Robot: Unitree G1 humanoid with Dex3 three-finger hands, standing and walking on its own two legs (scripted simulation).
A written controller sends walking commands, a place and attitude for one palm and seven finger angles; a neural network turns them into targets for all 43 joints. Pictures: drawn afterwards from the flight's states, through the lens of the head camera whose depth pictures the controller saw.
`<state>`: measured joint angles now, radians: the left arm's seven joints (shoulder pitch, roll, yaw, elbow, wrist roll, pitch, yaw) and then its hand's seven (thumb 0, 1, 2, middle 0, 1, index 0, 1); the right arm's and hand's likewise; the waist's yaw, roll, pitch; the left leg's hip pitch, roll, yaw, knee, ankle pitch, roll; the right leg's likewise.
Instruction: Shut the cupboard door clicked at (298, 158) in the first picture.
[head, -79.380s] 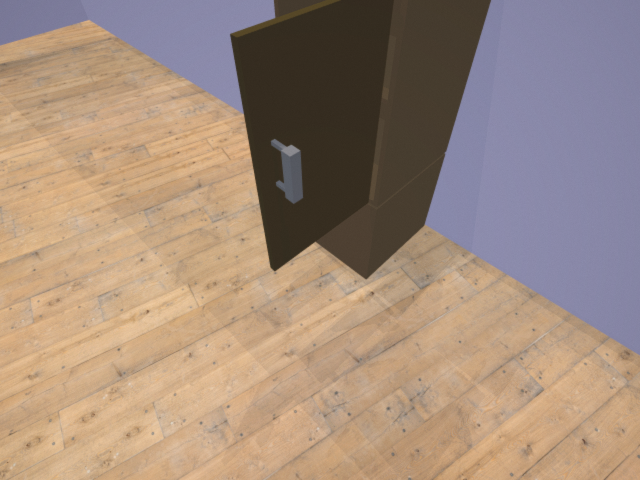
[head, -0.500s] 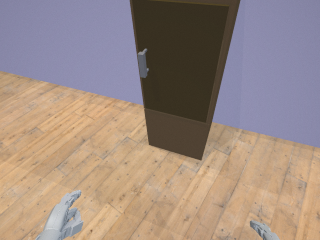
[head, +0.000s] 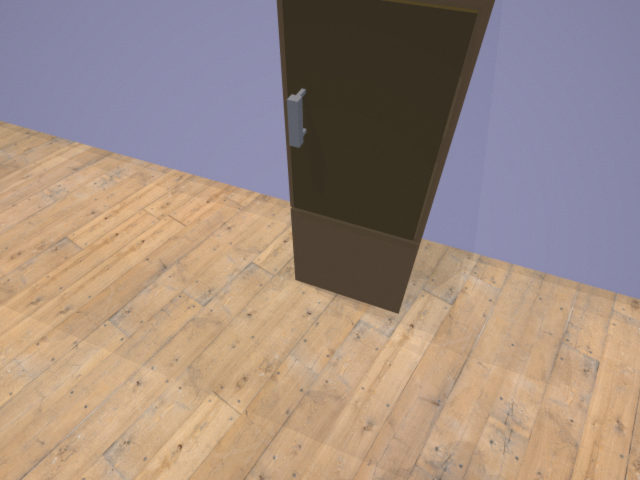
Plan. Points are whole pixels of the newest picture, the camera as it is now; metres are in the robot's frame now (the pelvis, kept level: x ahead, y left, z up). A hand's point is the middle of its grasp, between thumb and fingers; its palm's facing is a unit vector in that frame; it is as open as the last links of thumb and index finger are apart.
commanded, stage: let the arm hang, fingers relaxed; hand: left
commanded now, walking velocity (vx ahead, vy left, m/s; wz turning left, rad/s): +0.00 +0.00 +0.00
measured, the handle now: (299, 117) +0.88 +0.10 -0.02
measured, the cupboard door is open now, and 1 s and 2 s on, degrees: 0 0 0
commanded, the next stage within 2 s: look to check the result in 0.42 s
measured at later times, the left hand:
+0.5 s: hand out of the picture -0.02 +0.15 -0.18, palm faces +0.03 -0.99 -0.15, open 7.4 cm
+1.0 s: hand out of the picture +0.01 +0.17 -0.18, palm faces +0.01 -0.98 -0.19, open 7.4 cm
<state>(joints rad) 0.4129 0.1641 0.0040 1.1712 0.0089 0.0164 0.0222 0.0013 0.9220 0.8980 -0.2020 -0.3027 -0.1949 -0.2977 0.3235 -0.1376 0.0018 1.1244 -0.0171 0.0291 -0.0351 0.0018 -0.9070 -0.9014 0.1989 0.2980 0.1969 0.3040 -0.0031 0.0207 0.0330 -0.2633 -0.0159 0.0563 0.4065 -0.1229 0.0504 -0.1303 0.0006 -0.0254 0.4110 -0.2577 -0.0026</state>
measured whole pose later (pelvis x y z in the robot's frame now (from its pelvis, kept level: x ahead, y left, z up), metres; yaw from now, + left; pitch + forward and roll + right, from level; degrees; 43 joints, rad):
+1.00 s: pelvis +0.02 -0.01 +0.00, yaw -1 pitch -1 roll +0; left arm 0.30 0.16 0.00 1.14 0.01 -0.01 0.03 0.00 0.91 0.90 -0.20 -0.30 -0.20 -0.30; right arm 0.25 -0.17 0.00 1.13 -0.02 0.01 -0.04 0.00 -0.91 -0.90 0.20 0.30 0.20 0.30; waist -0.01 0.00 0.03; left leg -0.22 -0.01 0.07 0.39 -0.15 0.04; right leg -0.08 0.01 -0.01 0.37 -0.27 -0.01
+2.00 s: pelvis +0.05 -0.02 +0.00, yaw -1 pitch -1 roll +0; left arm 0.30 0.15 0.00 1.15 0.00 -0.01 0.03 0.00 0.91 0.90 -0.20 -0.30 -0.20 -0.30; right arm 0.25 -0.16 0.01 1.15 -0.01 0.01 -0.04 0.00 -0.91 -0.90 0.20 0.30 0.20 0.30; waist -0.01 -0.01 0.04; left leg -0.18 -0.01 0.06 0.37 -0.18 0.02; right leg -0.03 0.01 -0.01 0.34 -0.29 -0.02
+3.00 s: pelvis +0.06 -0.05 +0.00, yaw -1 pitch -1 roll +1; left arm 0.35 0.11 0.00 1.16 0.00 -0.01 0.04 0.00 0.91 0.90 -0.20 -0.30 -0.20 -0.30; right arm 0.28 -0.13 0.01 1.15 -0.01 0.01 -0.06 0.00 -0.91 -0.90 0.20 0.30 0.20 0.30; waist 0.00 0.00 0.04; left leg -0.17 0.03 0.04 0.41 -0.21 -0.02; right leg -0.01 0.05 -0.03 0.35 -0.31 -0.06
